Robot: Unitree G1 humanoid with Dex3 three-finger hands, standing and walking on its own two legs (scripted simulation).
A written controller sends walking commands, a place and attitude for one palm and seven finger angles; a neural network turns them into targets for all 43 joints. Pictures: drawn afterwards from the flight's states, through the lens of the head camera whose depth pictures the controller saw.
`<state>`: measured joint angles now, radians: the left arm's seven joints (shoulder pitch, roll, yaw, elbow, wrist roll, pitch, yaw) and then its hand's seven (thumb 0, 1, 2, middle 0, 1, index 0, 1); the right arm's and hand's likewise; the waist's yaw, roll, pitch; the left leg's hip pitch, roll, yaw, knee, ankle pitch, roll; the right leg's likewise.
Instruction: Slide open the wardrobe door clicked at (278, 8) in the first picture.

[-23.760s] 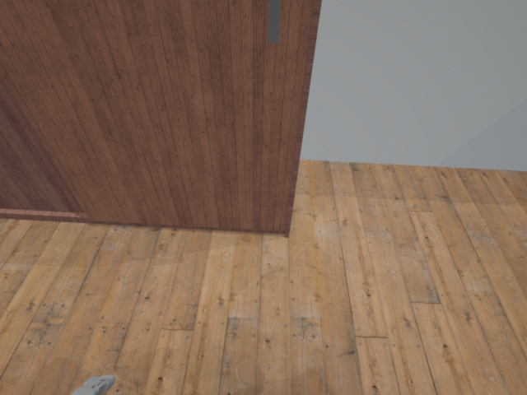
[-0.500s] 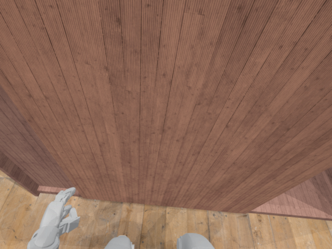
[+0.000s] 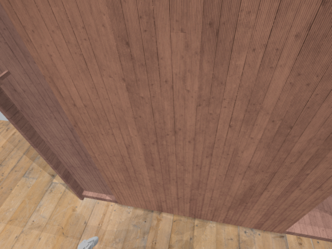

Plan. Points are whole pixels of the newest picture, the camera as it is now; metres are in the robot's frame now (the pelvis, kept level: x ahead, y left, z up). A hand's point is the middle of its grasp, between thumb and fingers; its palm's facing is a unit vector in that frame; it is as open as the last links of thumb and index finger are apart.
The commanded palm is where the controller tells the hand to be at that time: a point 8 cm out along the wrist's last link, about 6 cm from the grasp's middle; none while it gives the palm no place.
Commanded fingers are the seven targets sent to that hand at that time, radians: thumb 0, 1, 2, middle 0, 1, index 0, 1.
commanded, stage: stop walking and hold the door there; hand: right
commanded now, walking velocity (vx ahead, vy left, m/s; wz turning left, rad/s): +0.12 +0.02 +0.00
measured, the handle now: out of the picture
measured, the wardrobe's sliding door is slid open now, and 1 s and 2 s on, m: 0.64 0.62 0.63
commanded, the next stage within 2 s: loosen the grip on the handle in 1.78 s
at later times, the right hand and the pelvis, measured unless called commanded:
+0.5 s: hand out of the picture +0.34 -0.41 +0.24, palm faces +0.72 +0.68 -0.16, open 6.9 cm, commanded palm +0.29 -0.43 +0.20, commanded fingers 0.00 -0.90 -0.90 0.45 1.40 0.45 1.40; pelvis -0.02 +0.00 -0.01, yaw +1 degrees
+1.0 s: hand out of the picture +0.34 -0.43 +0.23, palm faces +0.57 +0.80 -0.18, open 6.5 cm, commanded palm +0.30 -0.44 +0.20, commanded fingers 0.00 -0.90 -0.90 0.45 1.40 0.45 1.40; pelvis -0.03 -0.10 -0.02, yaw -5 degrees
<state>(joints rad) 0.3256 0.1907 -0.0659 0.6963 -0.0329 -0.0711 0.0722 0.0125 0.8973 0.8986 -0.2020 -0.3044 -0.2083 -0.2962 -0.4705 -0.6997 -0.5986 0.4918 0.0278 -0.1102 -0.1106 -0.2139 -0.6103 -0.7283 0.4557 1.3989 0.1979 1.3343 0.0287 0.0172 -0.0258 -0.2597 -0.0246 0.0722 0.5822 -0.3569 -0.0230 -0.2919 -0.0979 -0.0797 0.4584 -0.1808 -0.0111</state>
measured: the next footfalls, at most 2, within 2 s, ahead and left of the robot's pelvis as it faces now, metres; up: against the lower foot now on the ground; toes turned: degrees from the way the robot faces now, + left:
left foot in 0.08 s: +0.02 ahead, +0.13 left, +0.00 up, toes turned +7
right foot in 0.86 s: +0.04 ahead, -0.24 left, +0.00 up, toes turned -8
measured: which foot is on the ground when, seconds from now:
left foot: up 0.00-0.06, down 0.08-0.88, up 0.90-1.00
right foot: down 0.00-0.54, up 0.56-0.84, down 0.86-1.00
